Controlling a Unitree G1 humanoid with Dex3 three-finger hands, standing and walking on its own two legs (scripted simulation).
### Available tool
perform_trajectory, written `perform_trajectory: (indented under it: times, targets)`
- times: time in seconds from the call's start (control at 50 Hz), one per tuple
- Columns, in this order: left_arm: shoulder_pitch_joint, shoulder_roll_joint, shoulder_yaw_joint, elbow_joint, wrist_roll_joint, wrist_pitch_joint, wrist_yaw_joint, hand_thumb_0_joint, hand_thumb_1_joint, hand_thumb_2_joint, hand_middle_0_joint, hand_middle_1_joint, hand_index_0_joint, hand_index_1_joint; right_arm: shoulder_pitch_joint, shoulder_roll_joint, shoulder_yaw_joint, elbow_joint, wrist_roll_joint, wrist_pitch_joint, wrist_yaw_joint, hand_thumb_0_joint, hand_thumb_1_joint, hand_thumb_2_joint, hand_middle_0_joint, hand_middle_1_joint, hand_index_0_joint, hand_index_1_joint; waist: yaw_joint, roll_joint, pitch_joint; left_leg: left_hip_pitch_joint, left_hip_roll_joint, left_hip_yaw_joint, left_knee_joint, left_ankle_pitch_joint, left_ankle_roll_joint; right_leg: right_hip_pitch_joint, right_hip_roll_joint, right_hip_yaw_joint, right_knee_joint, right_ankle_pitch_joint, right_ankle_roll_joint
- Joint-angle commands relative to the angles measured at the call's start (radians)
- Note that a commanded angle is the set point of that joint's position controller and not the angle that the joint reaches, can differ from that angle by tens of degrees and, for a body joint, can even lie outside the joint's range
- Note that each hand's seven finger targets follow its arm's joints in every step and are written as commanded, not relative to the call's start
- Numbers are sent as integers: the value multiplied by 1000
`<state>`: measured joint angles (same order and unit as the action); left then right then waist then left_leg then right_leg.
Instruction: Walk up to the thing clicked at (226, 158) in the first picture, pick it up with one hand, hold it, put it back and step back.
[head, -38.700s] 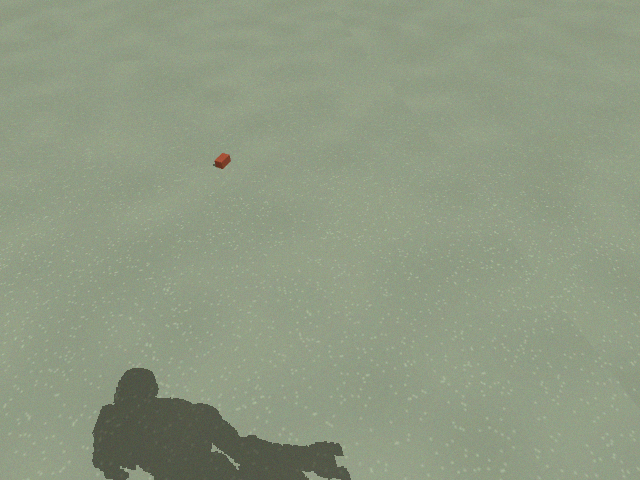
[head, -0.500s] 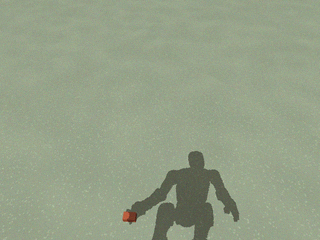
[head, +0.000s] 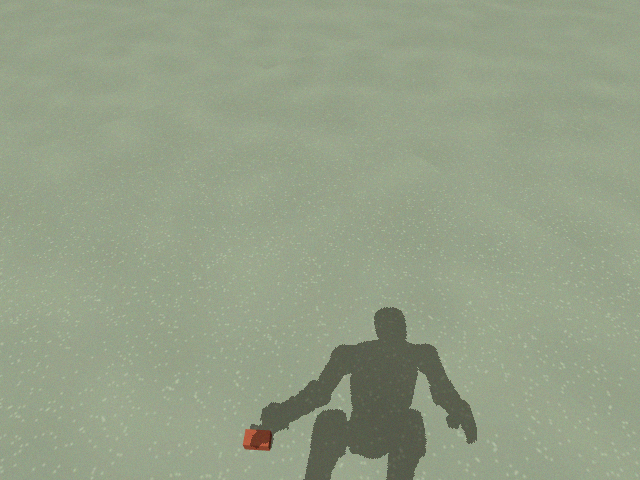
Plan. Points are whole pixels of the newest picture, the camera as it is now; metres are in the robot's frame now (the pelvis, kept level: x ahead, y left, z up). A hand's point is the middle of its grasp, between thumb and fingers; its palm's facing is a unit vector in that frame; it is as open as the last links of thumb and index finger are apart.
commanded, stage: stand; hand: left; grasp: from above
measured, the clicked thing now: (257, 439) +0.42 +0.22 -0.76
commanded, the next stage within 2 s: step back in 0.28 s
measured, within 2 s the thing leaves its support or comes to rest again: neither
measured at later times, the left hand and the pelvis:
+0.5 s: hand out of the picture +0.07 +0.27 -0.17, palm faces -0.01 -0.92 -0.39, open 7.4 cm; pelvis -0.03 +0.00 -0.01, yaw +0 degrees
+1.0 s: hand out of the picture +0.01 +0.29 -0.18, palm faces -0.13 -0.92 -0.38, open 7.4 cm; pelvis -0.12 +0.03 -0.02, yaw -6 degrees
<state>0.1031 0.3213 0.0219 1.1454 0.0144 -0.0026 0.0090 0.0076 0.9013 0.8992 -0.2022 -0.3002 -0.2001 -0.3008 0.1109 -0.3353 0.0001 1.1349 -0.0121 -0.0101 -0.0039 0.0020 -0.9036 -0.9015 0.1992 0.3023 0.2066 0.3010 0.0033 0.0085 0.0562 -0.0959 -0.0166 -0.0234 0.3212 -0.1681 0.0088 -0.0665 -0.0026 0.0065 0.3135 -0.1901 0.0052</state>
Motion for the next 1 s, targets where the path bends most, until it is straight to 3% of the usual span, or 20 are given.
perform_trajectory:
  times: [0.0, 0.2, 0.24, 0.26, 0.34, 0.42, 0.46, 0.52, 0.56, 0.58, 0.6, 0.62, 0.64, 0.66, 0.68, 0.72, 0.74, 0.78, 0.92, 0.98]
  targets:
    - [-35, 211, 41, -59, 1, -26, 8, 0, 900, 900, -200, -300, -200, -300, -48, -207, -42, -54, -3, -23, -15, 0, -900, -900, 200, 300, 200, 300, -1, -7, -55, -5, 138, -109, -57, 85, 23, -17, -120, 94, -57, 89, -25]
    - [-23, 211, 33, -62, -3, -28, 6, 0, 900, 900, -200, -300, -200, -300, -41, -212, -39, -49, -1, -25, -14, 0, -900, -900, 200, 300, 200, 300, -2, -3, -68, 4, 137, -106, -53, 110, 18, -13, -122, 93, -54, 105, -24]
    - [-29, 217, 34, -65, -2, -28, 9, 0, 900, 900, -200, -300, -200, -300, -32, -210, -39, -50, 0, -24, -14, 0, -900, -900, 200, 300, 200, 300, -5, -9, -83, 7, 139, -102, -45, 157, 21, -2, -126, 94, -48, 151, -26]
    - [-19, 296, 69, -90, -21, -19, 14, 0, 900, 900, -200, -300, -200, -300, -70, -259, -59, -70, 4, -5, -8, 0, -900, -900, 200, 300, 200, 300, -1, -29, 29, -58, 116, -103, 53, 281, 31, -102, -106, 103, 38, 310, -29]
    - [-7, 275, 73, -142, -20, -8, 22, 0, 900, 900, -200, -300, -200, -300, -28, -246, -72, -105, 16, 16, -5, 0, -900, -900, 200, 300, 200, 300, -18, -25, -83, -55, 116, -81, 136, 327, 59, -73, -102, 93, 123, 330, -69]
    - [-15, 287, 76, -196, -14, 4, 20, 0, 900, 900, -200, -300, -200, -300, -38, -252, -86, -148, 19, 32, 0, 0, -900, -900, 200, 300, 200, 300, -11, -30, -156, -52, 83, -67, 250, 227, 73, -122, -141, 145, 160, 287, -123]
    - [-20, 312, 83, -217, -9, 9, 19, 0, 900, 900, -200, -300, -200, -300, -32, -232, -84, -165, 15, 40, 2, 0, -900, -900, 200, 300, 200, 300, -3, -83, -138, -78, 26, -32, 344, 113, 47, -172, -213, 218, 111, 310, -175]
    - [-91, 357, 96, -274, 13, 15, 22, 0, 900, 900, -200, -300, -200, -300, 42, -222, -96, -178, 2, 56, 9, 0, -900, -900, 200, 300, 200, 300, -20, -219, -101, -108, -38, -16, 569, -329, 30, -280, -355, 333, 67, 320, -281]
    - [-143, 347, 96, -308, 16, 18, 20, 0, 900, 900, -200, -300, -200, -300, 107, -234, -102, -177, 8, 52, 17, 0, -900, -900, 200, 300, 200, 300, -59, -213, -95, -65, -9, -43, 507, -304, 48, -338, -321, 272, 124, 275, -237]
    - [-162, 333, 91, -320, 14, 20, 22, 0, 900, 900, -200, -300, -200, -300, 129, -241, -108, -178, 10, 44, 17, 0, -900, -900, 200, 300, 200, 300, -73, -185, -110, -66, 17, -46, 418, -135, 59, -304, -261, 214, 210, 256, -187]
    - [-150, 295, 82, -323, 6, 26, 21, 0, 900, 900, -200, -300, -200, -300, 112, -264, -114, -184, 3, 36, 13, 0, -900, -900, 200, 300, 200, 300, -64, -50, -92, -115, 92, -117, 247, 114, 79, -287, -138, 128, 354, 157, -125]
    - [-132, 243, 74, -333, 0, 30, 24, 0, 900, 900, -200, -300, -200, -300, 69, -328, -127, -207, -5, 27, 9, 0, -900, -900, 200, 300, 200, 300, -55, 133, -66, -114, 235, -321, 72, 331, 139, -346, 45, 61, 530, -41, -49]
    - [-87, 232, 76, -331, 3, 36, 32, 0, 900, 900, -200, -300, -200, -300, 73, -360, -135, -223, -19, 19, 4, 0, -900, -900, 200, 300, 200, 300, -37, 190, -70, -25, 330, -445, 48, 476, 194, -446, 121, 105, 649, -411, -40]
    - [-44, 241, 74, -323, 5, 47, 32, 0, 900, 900, -200, -300, -200, -300, 79, -330, -131, -226, -28, 14, -2, 0, -900, -900, 200, 300, 200, 300, -19, 91, -66, -46, 334, -380, 73, 541, 217, -432, 111, 161, 759, -440, -40]
    - [-22, 228, 70, -331, 3, 46, 35, 0, 900, 900, -200, -300, -200, -300, 58, -352, -130, -241, -27, 13, -7, 0, -900, -900, 200, 300, 200, 300, -21, 142, -69, -42, 352, -386, 83, 622, 223, -460, 123, 179, 809, -459, -38]
    - [-32, 255, 83, -313, 6, 47, 38, 0, 900, 900, -200, -300, -200, -300, 3, -327, -129, -268, -23, 12, -20, 0, -900, -900, 200, 300, 200, 300, -20, 149, -54, -109, 333, -364, 73, 478, 228, -430, 110, 215, 892, -403, -36]
    - [-7, 267, 87, -308, 0, 50, 32, 0, 900, 900, -200, -300, -200, -300, -23, -310, -126, -284, -29, 10, -23, 0, -900, -900, 200, 300, 200, 300, -1, 129, -57, -106, 273, -282, 89, 437, 198, -427, 113, 218, 910, -343, -31]
    - [41, 266, 94, -312, 2, 50, 24, 0, 900, 900, -200, -300, -200, -300, -28, -283, -116, -306, -20, 7, -28, 0, -900, -900, 200, 300, 200, 300, 18, 106, -80, -41, 242, -220, 129, 435, 197, -450, 119, 203, 944, -293, -17]
    - [18, 244, 99, -386, 3, 30, 18, 0, 900, 900, -200, -300, -200, -300, 94, -293, -123, -321, -12, 8, -34, 0, -900, -900, 200, 300, 200, 300, -57, 113, -139, 147, 295, -235, 196, 495, 257, -444, 58, 139, 647, -340, 23]
    - [64, 237, 107, -364, 3, 27, 12, 0, 900, 900, -200, -300, -200, -300, 54, -303, -121, -337, -14, 20, -29, 0, -900, -900, 200, 300, 200, 300, -36, 146, -145, 43, 263, -192, 214, 392, 215, -306, 30, 68, 432, -291, 7]
